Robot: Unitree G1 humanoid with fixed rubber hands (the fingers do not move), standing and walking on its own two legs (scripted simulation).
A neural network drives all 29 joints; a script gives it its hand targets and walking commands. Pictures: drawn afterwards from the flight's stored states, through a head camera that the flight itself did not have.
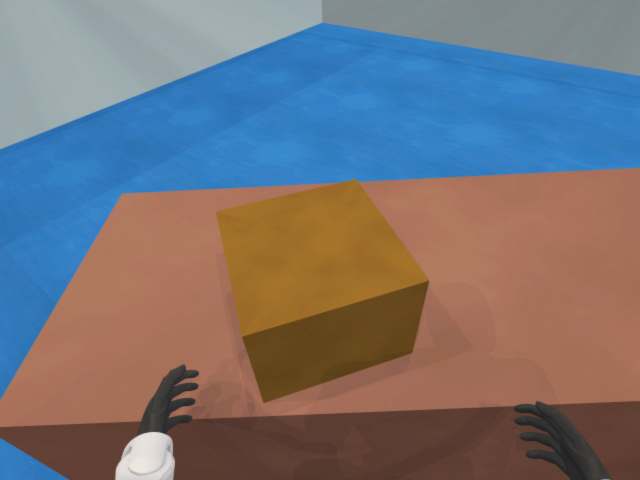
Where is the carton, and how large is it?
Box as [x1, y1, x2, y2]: [216, 179, 428, 402]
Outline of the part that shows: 356,179 216,211 241,334 263,402 410,353 412,351 428,279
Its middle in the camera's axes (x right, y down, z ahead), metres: -0.01 +0.08 +0.67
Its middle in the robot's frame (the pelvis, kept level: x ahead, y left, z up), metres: +0.46 +0.04 -0.04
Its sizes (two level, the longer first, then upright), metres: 0.269 0.266 0.194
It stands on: a pedestal, 0.64 m high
